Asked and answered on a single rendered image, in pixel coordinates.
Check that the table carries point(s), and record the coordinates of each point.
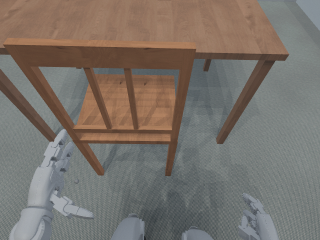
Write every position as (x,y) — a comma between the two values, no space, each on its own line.
(220,29)

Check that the chair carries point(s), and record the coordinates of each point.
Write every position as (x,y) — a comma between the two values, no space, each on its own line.
(117,108)

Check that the robot left shin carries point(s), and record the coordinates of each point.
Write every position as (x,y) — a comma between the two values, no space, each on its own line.
(132,215)

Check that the robot left hand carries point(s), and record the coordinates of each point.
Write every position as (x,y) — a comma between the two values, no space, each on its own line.
(49,175)

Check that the robot left forearm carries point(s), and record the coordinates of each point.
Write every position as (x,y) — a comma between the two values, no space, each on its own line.
(34,224)

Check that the robot right thigh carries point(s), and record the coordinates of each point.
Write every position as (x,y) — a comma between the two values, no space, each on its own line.
(195,234)

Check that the robot right hand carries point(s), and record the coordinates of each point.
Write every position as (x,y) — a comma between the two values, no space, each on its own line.
(262,225)

